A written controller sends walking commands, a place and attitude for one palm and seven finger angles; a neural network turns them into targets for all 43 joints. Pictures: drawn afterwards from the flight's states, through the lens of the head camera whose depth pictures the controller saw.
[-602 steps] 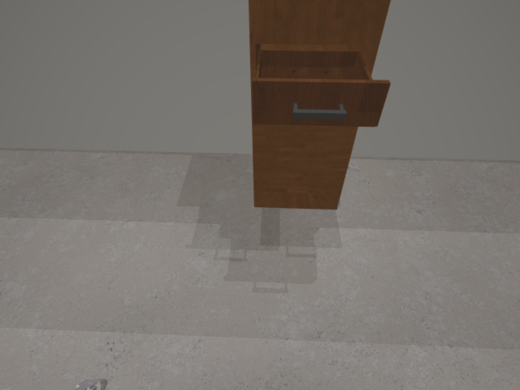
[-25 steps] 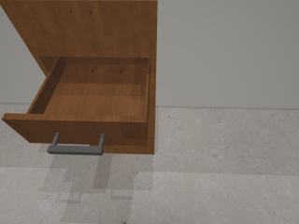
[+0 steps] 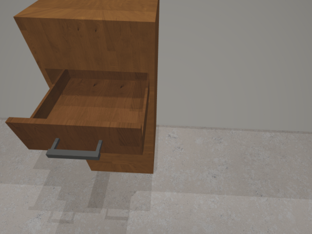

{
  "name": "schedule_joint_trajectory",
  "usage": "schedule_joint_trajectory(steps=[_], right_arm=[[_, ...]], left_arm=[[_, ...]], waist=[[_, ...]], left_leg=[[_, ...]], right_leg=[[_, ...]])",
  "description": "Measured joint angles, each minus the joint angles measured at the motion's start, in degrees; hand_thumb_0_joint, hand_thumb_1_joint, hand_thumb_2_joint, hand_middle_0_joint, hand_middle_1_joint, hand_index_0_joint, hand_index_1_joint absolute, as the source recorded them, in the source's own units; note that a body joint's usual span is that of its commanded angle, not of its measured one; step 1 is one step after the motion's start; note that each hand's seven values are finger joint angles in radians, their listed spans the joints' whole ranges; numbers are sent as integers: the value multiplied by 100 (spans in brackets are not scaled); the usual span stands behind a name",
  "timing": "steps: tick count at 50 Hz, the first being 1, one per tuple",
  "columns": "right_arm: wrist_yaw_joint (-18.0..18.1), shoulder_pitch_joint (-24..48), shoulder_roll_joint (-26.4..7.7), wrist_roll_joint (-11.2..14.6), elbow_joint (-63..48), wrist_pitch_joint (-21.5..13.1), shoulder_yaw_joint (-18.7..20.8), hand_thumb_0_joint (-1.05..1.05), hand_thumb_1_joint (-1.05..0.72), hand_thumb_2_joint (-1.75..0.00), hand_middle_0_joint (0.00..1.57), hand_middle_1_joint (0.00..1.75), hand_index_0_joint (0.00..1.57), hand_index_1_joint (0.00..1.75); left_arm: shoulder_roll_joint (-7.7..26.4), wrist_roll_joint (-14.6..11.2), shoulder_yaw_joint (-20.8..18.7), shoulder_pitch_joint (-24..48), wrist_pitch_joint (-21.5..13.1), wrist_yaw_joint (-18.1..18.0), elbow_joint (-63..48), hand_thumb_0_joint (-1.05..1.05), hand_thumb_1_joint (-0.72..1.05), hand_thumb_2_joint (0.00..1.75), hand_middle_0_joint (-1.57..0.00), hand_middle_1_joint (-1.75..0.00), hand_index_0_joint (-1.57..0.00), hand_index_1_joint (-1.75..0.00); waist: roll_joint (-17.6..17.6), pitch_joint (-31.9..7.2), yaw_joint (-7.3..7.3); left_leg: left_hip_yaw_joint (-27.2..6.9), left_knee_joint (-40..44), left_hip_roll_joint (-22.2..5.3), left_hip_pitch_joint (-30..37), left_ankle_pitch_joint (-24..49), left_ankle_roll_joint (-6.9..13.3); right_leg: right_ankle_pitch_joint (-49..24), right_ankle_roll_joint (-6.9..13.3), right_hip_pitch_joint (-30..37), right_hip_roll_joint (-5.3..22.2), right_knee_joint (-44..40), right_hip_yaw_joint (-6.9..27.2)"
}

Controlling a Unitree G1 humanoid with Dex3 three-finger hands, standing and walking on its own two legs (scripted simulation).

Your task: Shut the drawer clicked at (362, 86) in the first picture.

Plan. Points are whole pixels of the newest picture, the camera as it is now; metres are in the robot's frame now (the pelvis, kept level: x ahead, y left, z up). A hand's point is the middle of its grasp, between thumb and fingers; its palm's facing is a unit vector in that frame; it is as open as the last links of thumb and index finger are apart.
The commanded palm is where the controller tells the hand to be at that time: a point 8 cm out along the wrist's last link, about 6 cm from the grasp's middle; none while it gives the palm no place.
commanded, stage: come to a stop and stand still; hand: left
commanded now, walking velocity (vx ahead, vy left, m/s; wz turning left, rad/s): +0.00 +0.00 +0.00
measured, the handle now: (76, 148) +0.35 +0.26 -0.01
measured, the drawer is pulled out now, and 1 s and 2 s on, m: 0.27 0.27 0.27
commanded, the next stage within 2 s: look again from close up in 0.08 s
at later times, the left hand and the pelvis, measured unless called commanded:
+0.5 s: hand out of the picture +0.02 +0.23 -0.18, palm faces +0.02 -0.98 -0.21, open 7.3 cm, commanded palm none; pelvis +0.01 +0.06 -0.01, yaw +0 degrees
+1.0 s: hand (69, 199) +0.21 +0.23 -0.02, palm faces +0.23 -0.97 -0.12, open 7.0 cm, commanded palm +0.10 +0.29 -0.05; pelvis +0.01 +0.05 -0.01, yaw +1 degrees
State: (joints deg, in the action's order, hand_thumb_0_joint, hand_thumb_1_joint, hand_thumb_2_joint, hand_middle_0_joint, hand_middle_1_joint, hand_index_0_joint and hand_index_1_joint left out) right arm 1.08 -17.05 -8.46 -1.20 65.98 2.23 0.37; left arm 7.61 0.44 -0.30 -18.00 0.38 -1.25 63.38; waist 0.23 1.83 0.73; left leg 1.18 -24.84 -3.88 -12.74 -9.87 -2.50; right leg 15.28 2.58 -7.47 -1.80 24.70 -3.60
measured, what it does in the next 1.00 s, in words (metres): stands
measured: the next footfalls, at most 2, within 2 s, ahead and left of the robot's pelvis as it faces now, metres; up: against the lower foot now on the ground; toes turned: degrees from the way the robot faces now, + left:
none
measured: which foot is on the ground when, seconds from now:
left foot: down 0.00-1.00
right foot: down 0.00-1.00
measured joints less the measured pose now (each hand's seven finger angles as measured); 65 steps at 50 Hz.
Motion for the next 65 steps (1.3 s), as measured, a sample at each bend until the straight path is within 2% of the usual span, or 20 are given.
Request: schedule_joint_trajectory(steps=[9,11,13,14,21,26,33,41,42,43,44,46,49,52,54,56,58,60,62,65], right_arm=[[33,-149,162,14,43,-91,-34,0,-91,-90,20,30,20,30],[-1,-125,124,34,-64,-112,-35,0,-91,-90,20,30,20,30],[-27,-100,62,41,-249,-144,0,0,-91,-90,20,30,20,30],[-34,-89,46,40,-317,-177,11,0,-91,-90,20,30,20,30],[15,-190,-2,17,-436,-287,-53,2,-94,-90,20,30,20,30],[-13,-146,-41,6,-485,-260,-62,2,-94,-90,20,30,20,30],[-40,-40,-62,18,-490,-296,-79,1,-93,-90,20,30,20,30],[-36,61,-77,55,-391,-305,-101,0,-92,-90,20,30,20,30],[-13,-21,-100,113,-625,-344,-109,1,-92,-90,20,30,20,30],[66,-149,-117,178,-869,-589,-140,1,-92,-90,20,30,21,30],[150,-247,-131,224,-1030,-908,-146,1,-92,-90,20,30,21,30],[224,-281,-189,310,-1292,-1335,-99,1,-92,-90,20,30,21,30],[247,-46,-363,298,-1749,-1608,13,1,-92,-90,20,30,21,30],[131,342,-394,204,-2240,-1616,141,1,-91,-90,20,30,21,30],[15,598,-346,194,-2575,-1562,231,1,-91,-90,20,30,20,30],[-87,812,-338,221,-2906,-1514,307,1,-91,-90,20,30,20,30],[-115,943,-392,264,-3236,-1477,355,1,-91,-90,20,30,20,30],[-65,1001,-481,279,-3502,-1466,400,1,-91,-90,20,30,20,30],[14,996,-568,262,-3657,-1505,448,1,-91,-90,20,30,20,30],[134,929,-658,203,-3636,-1636,472,1,-91,-90,20,30,20,30]], left_arm=[[-85,-2,-19,-166,-40,-12,95,0,91,90,-20,-30,-20,-30],[-141,40,42,-185,-164,-96,75,0,91,90,-20,-30,-20,-30],[-192,61,94,-235,-237,-108,13,0,91,90,-20,-30,-20,-30],[-196,63,107,-237,-247,-106,2,0,91,90,-20,-30,-21,-30],[-2,52,76,-72,-127,-132,-146,0,91,90,-20,-30,-21,-30],[162,60,56,46,-94,-106,-291,0,91,90,-20,-30,-20,-30],[276,55,66,77,-77,-65,-293,0,91,90,-19,-30,-20,-30],[210,57,118,-19,-89,-92,-100,0,91,90,-19,-30,-20,-30],[189,-164,33,-324,283,-103,-1017,1,91,90,-20,-30,-20,-30],[194,-312,-35,-701,424,-167,-2178,1,91,90,-20,-31,-21,-31],[229,-419,-37,-983,290,-319,-3152,1,91,90,-20,-31,-21,-31],[262,-621,-34,-1172,56,-581,-4507,2,91,90,-22,-32,-22,-32],[199,-814,-195,-834,-448,-487,-5579,2,91,90,-24,-36,-25,-35],[220,-960,-547,-554,-1422,27,-5929,1,92,90,-28,-40,-29,-40],[268,-1119,-756,-564,-2123,628,-5942,1,92,90,-32,-44,-32,-44],[338,-1269,-907,-721,-2654,1323,-5801,0,91,90,-35,-47,-36,-47],[427,-1375,-1010,-1040,-2796,1888,-5668,0,91,90,-39,-51,-40,-51],[501,-1485,-1108,-1428,-2676,2198,-5626,0,91,90,-43,-55,-44,-55],[525,-1606,-1237,-1799,-2621,2248,-5716,1,91,90,-47,-60,-48,-60],[507,-1750,-1410,-2099,-2922,2062,-6169,2,91,90,-53,-66,-54,-66]], waist=[[-63,14,-32],[51,28,-60],[197,26,-4],[236,24,36],[143,-222,-6],[46,-263,-29],[-54,-130,-43],[-76,-35,-76],[-78,-11,-47],[-127,-18,-82],[-181,-77,-124],[-215,-255,-94],[-5,-473,73],[35,-810,151],[-65,-949,141],[-169,-952,111],[-247,-929,48],[-284,-895,-50],[-274,-893,-165],[-187,-927,-361]], left_leg=[[50,4,69,-48,-18,65],[-6,-425,30,-275,-288,111],[-52,-734,28,-404,-581,172],[-65,-753,50,-413,-455,200],[72,-855,375,-264,-623,448],[173,-633,527,-218,-503,545],[242,-279,617,-191,-301,592],[210,-263,577,-150,-333,555],[181,-341,564,-191,-371,543],[194,-360,576,-200,-392,528],[217,-364,598,-215,-401,508],[213,-436,650,-297,-426,487],[92,-824,592,-602,-568,469],[122,-1307,463,-1149,-753,389],[156,-1706,367,-1561,-910,318],[133,-2093,284,-1903,-1059,250],[71,-2441,222,-2219,-1183,193],[-26,-2740,179,-2492,-1285,138],[-160,-3013,152,-2748,-1373,98],[-397,-3408,136,-3095,-1492,54]], right_leg=[[-9,-79,-49,73,-20,44],[-37,-122,-118,23,-17,46],[0,-149,-208,-21,92,35],[53,-171,-235,-8,183,24],[327,-367,-203,334,541,127],[311,-399,-275,487,542,215],[181,-455,-345,574,361,281],[165,-529,-242,536,232,248],[179,-519,-253,523,262,218],[231,-436,-319,533,383,232],[307,-338,-409,556,536,254],[470,-265,-549,613,778,249],[545,-408,-708,568,946,130],[691,-368,-1280,461,1417,175],[860,-298,-1740,383,1868,223],[1022,-231,-2086,311,2266,212],[1162,-163,-2385,255,2610,160],[1283,-103,-2613,215,2881,71],[1385,-57,-2796,184,3095,-55],[1520,6,-3004,150,3370,-278]])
